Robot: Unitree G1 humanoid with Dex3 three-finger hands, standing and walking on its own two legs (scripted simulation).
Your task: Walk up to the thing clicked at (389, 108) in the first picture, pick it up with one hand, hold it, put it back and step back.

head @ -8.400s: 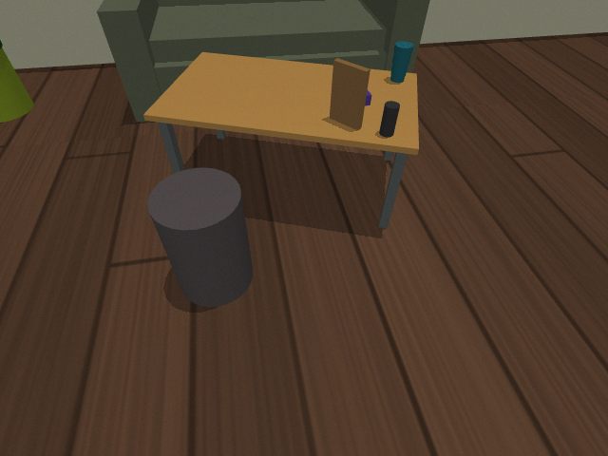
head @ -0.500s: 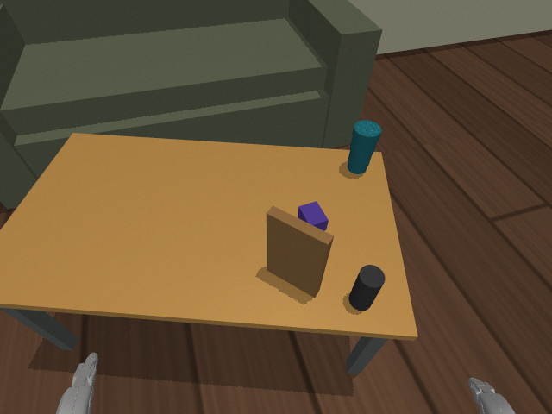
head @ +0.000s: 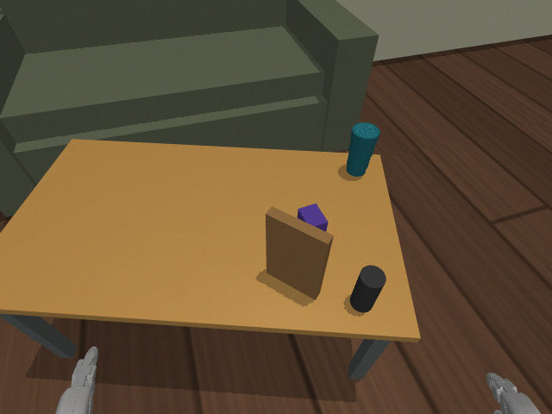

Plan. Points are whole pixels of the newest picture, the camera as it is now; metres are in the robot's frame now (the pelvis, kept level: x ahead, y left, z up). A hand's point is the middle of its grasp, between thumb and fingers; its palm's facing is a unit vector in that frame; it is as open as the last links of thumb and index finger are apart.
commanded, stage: go down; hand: right
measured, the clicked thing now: (366, 289) +0.43 -0.19 -0.21
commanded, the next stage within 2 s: approach in 1.66 s
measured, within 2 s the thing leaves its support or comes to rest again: neither
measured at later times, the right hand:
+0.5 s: hand (512, 328) +0.26 -0.33 +0.01, palm faces +0.17 +0.96 -0.21, open 17.5 cm
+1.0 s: hand (534, 279) +0.32 -0.36 +0.05, palm faces +0.19 +0.97 -0.13, open 17.7 cm
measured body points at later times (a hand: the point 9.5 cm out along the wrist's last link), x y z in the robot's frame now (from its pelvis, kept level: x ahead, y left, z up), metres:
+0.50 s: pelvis -0.02 +0.00 +0.00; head +0.01 -0.01 +0.45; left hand +0.13 +0.26 -0.06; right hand +0.25 -0.38 +0.02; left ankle +0.01 +0.13 -0.70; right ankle -0.02 -0.13 -0.70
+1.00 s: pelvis -0.01 +0.00 +0.01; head +0.03 -0.02 +0.46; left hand +0.13 +0.27 -0.06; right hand +0.30 -0.41 +0.06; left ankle +0.01 +0.13 -0.70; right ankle -0.02 -0.13 -0.70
